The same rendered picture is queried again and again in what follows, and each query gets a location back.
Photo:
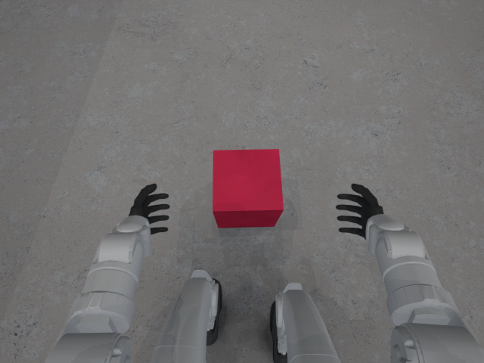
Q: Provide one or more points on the robot left upper arm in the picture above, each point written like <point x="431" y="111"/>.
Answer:
<point x="92" y="348"/>

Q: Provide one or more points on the left robot shin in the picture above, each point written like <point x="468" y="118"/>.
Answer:
<point x="204" y="274"/>

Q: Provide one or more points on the robot right forearm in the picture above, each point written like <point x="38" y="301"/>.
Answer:
<point x="415" y="294"/>

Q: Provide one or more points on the robot right foot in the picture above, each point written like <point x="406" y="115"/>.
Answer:
<point x="277" y="357"/>

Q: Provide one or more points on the right robot hand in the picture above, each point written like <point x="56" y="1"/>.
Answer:
<point x="370" y="207"/>

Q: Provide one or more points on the carton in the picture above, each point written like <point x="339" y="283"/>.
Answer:
<point x="247" y="189"/>

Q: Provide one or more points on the left robot hand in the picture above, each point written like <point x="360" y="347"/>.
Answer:
<point x="141" y="207"/>

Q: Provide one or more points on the robot right upper arm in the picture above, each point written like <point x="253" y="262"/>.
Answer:
<point x="433" y="343"/>

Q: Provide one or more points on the robot left forearm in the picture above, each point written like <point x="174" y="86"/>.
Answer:
<point x="106" y="302"/>

